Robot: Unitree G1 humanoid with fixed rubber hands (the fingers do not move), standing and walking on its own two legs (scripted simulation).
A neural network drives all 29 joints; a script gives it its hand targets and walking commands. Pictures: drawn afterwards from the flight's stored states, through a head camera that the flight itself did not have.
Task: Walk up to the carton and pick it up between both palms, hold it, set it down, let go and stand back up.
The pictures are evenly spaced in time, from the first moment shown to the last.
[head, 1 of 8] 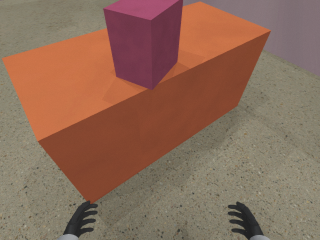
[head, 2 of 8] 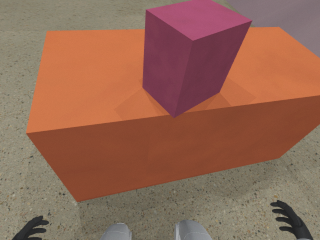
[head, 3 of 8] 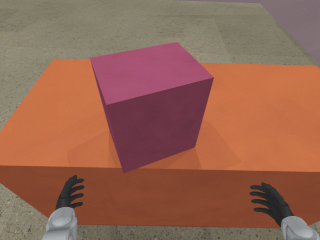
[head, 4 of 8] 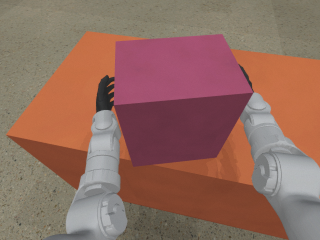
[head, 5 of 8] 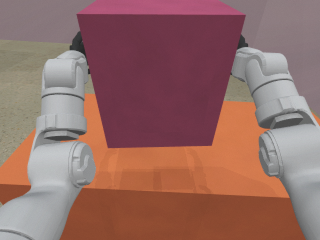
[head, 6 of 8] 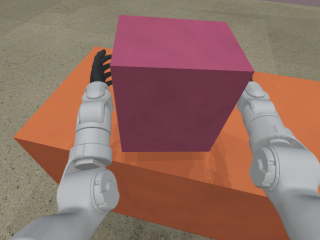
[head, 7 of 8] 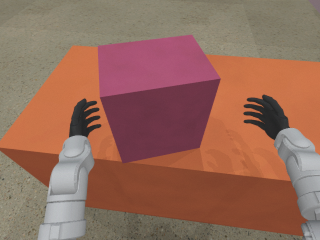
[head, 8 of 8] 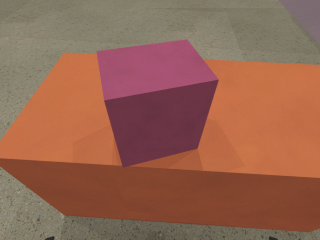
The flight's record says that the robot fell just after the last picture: no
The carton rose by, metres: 0.29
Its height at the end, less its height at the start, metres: +0.00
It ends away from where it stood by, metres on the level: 0.02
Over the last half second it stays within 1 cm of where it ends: yes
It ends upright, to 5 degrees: yes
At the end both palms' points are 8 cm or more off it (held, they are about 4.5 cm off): yes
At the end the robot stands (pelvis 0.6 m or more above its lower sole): yes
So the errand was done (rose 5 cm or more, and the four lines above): yes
